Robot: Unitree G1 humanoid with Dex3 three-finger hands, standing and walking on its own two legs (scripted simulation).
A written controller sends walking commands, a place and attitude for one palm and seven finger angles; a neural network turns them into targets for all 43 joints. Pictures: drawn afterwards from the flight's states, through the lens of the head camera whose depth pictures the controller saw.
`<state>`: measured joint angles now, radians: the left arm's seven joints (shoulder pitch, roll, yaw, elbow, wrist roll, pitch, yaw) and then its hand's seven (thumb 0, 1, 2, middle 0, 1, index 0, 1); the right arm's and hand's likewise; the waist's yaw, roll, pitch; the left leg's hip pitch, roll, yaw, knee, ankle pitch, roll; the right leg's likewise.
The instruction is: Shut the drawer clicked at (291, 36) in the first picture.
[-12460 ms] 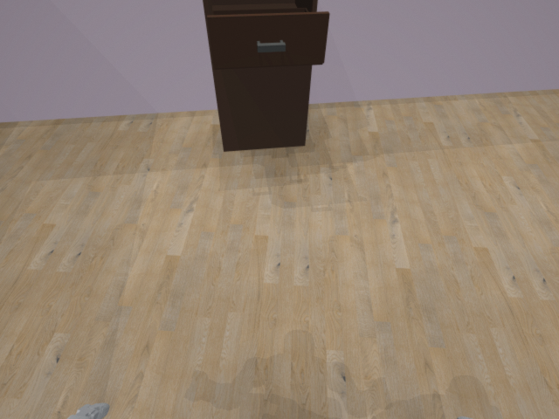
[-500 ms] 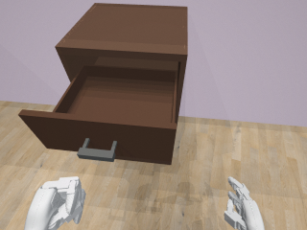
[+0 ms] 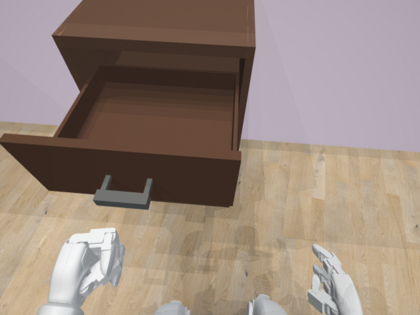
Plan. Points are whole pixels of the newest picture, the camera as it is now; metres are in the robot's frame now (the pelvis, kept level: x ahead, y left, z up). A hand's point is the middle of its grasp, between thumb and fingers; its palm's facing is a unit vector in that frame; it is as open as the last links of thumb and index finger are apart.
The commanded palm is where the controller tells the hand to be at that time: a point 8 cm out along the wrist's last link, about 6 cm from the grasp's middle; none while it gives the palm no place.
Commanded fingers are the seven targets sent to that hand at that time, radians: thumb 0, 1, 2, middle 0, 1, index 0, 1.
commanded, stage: bring the fist close to the handle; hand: left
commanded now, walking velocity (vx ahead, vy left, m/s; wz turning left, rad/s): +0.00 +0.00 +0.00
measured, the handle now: (125, 190) +0.34 +0.19 +0.03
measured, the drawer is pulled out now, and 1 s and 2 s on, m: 0.30 0.30 0.20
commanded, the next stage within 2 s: push the drawer shut in 0.68 s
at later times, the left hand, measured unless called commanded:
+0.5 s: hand (128, 248) +0.23 +0.16 +0.03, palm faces -0.04 -1.00 -0.06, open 3.3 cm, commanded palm +0.20 +0.21 +0.03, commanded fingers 0.00 0.90 0.90 -1.40 -1.60 -1.40 -1.60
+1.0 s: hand (136, 239) +0.24 +0.15 +0.03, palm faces -0.05 -1.00 -0.07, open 3.3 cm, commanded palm +0.23 +0.21 +0.03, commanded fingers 0.00 0.90 0.90 -1.40 -1.60 -1.40 -1.60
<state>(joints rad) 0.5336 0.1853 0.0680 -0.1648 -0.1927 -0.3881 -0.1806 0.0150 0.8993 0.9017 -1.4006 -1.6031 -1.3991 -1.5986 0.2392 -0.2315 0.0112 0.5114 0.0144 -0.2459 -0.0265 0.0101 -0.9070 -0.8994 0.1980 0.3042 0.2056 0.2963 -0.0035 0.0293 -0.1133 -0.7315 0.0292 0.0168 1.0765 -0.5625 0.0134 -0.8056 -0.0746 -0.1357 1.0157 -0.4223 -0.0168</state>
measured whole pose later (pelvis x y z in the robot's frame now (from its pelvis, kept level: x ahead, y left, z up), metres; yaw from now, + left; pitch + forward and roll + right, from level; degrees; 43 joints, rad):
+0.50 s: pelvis +0.00 +0.00 -0.02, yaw +0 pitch +17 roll -2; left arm 0.39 0.20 0.08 -0.07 -0.20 -0.40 -0.17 0.02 0.90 0.90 -1.40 -1.60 -1.40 -1.60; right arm 0.24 -0.24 0.01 0.50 0.01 -0.19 -0.02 0.01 -0.91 -0.90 0.20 0.30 0.21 0.30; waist -0.02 0.03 -0.14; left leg -0.88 0.03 0.01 1.18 -0.60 0.01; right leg -0.95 -0.08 -0.13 1.11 -0.45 -0.02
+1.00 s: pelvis +0.00 -0.01 -0.02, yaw +0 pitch +17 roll -1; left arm 0.32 0.20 0.06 -0.03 -0.18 -0.40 -0.16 0.02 0.90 0.90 -1.40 -1.60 -1.40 -1.60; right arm 0.23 -0.25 0.02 0.48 0.01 -0.17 -0.02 0.01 -0.91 -0.90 0.20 0.30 0.21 0.30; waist -0.01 0.04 -0.15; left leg -0.89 0.03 0.01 1.19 -0.60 0.01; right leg -0.97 -0.08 -0.14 1.13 -0.46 -0.03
